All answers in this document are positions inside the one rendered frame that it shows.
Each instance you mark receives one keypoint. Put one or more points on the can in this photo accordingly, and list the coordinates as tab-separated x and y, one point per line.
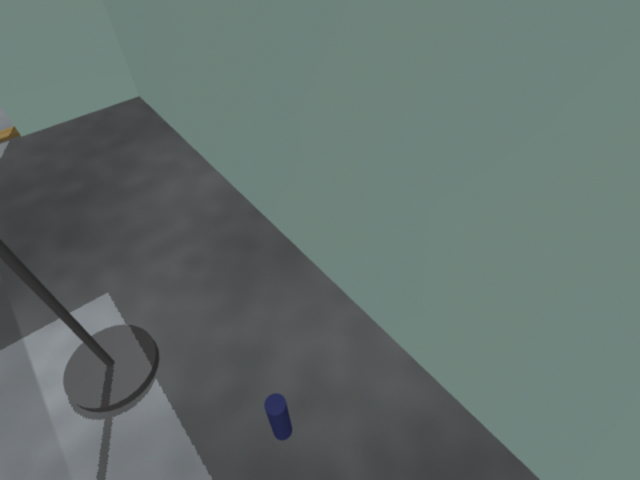
277	412

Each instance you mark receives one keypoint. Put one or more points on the floor lamp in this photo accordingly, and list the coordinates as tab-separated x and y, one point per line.
110	368

